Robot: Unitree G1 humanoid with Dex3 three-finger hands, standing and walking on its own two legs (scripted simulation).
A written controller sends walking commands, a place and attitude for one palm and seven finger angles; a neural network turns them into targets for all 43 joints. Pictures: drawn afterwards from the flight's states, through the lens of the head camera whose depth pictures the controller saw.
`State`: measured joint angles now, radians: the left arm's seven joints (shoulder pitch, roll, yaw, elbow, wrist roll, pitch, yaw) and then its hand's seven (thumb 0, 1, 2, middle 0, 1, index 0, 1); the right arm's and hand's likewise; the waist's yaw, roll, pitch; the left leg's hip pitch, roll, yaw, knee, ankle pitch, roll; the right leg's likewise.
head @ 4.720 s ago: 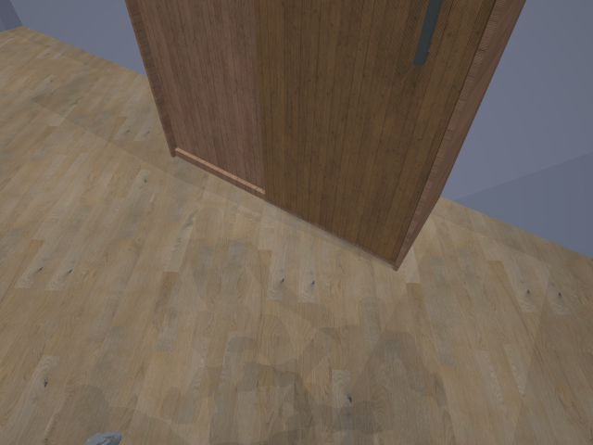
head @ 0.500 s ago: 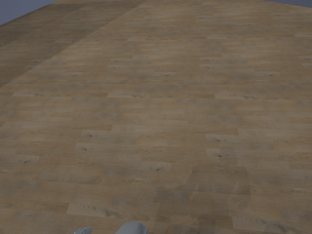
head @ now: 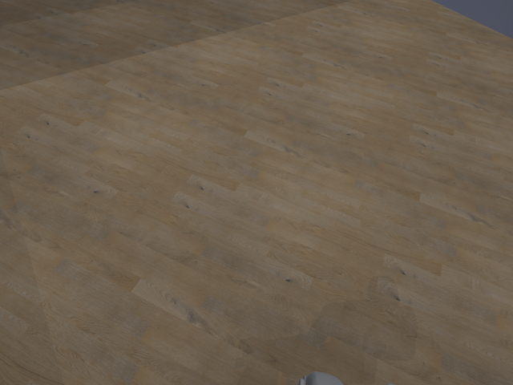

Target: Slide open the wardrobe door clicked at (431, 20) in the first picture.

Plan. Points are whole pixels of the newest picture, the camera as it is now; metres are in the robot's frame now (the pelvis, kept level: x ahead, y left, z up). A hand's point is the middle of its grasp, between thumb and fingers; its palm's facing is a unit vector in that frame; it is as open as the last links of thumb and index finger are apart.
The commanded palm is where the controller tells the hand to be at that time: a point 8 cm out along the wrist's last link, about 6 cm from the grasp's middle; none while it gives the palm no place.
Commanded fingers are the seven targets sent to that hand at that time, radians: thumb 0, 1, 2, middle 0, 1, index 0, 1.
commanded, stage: walk to a spot facing it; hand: right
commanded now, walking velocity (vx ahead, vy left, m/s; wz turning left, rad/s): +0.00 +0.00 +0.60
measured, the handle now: out of the picture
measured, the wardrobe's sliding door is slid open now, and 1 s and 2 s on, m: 0.00 0.00 0.00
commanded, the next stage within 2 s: turn to face it in 1.32 s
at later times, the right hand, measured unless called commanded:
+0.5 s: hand out of the picture +0.15 -0.22 -0.16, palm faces -0.24 +0.95 -0.20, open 7.4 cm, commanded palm none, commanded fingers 0.00 -0.90 -0.90 0.20 0.30 0.20 0.30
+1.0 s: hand (334, 357) +0.20 -0.13 -0.16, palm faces -0.50 +0.84 -0.22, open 7.4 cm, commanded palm none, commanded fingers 0.00 -0.90 -0.90 0.20 0.30 0.20 0.30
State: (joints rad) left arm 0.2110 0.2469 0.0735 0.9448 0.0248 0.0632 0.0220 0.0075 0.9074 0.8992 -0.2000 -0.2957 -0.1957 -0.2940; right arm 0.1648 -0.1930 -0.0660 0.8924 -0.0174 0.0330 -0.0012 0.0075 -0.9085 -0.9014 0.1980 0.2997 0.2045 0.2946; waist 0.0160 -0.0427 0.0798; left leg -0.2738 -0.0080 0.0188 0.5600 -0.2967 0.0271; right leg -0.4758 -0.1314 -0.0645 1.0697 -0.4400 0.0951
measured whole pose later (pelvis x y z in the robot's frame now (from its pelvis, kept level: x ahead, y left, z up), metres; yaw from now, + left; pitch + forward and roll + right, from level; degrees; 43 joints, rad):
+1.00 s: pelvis +0.05 +0.01 +0.01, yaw +34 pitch +1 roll +0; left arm 0.18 0.24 0.07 0.90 0.03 0.03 -0.01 0.01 0.91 0.90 -0.20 -0.30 -0.20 -0.29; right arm 0.27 -0.20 -0.06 0.95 -0.02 0.00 0.02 0.01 -0.91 -0.90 0.20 0.30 0.21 0.30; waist -0.02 -0.01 0.03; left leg -0.17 -0.02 -0.07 0.45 -0.30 0.01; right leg -0.47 -0.10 -0.05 0.84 -0.36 0.10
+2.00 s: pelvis +0.23 +0.10 -0.01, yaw +71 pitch +0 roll +1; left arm 0.14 0.19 0.03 0.85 0.02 0.00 0.02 0.00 0.91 0.90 -0.20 -0.30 -0.20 -0.29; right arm 0.18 -0.24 -0.09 0.89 -0.02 0.07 0.00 0.01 -0.91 -0.90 0.20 0.30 0.21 0.29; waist -0.02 0.05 0.06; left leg -0.40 -0.05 -0.10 0.78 -0.43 -0.03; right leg -0.35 -0.07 -0.10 0.64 -0.30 0.01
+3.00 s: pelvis +0.23 +0.14 +0.00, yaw +107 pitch +0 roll +1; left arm 0.16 0.19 0.02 0.85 0.03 0.01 0.03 0.00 0.90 0.90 -0.20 -0.30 -0.20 -0.29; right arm 0.19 -0.27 -0.10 0.91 -0.02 0.07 0.02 0.01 -0.91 -0.90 0.20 0.30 0.20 0.29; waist -0.02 0.06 0.06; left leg -0.46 -0.06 -0.06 1.06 -0.45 -0.04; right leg -0.26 -0.06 -0.13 0.54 -0.29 -0.02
